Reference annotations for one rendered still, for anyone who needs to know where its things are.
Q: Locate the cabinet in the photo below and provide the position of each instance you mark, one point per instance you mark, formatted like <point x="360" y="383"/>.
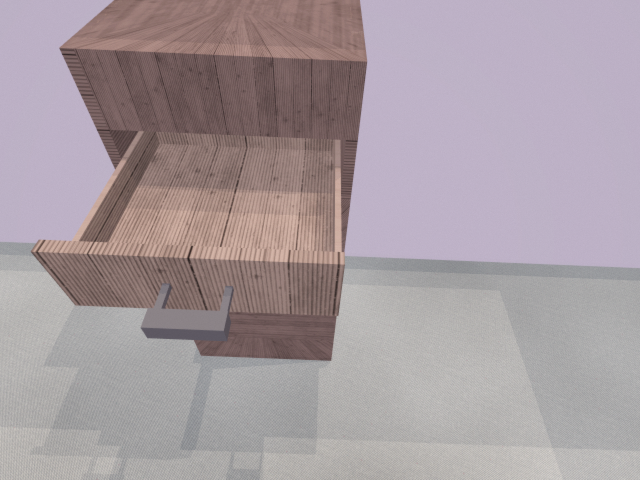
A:
<point x="271" y="68"/>

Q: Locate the handle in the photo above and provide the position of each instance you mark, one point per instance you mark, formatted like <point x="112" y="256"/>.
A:
<point x="161" y="323"/>

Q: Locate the drawer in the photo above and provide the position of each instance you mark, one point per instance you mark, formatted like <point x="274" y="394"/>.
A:
<point x="205" y="211"/>

